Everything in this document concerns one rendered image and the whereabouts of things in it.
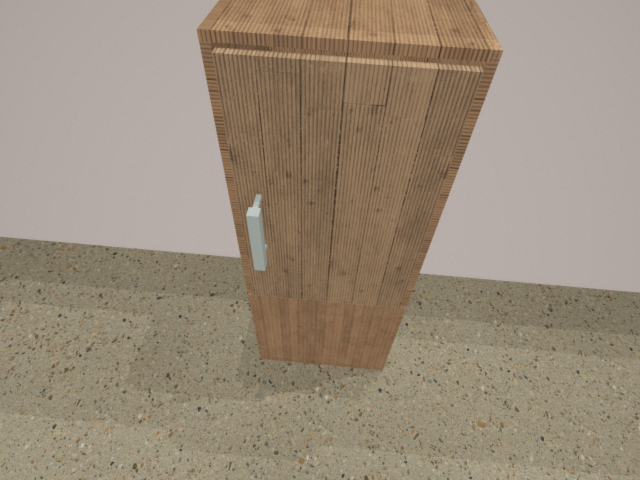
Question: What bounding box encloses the cupboard door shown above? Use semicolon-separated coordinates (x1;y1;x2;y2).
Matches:
212;47;484;308

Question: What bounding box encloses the handle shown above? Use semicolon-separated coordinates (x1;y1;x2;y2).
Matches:
246;194;267;271

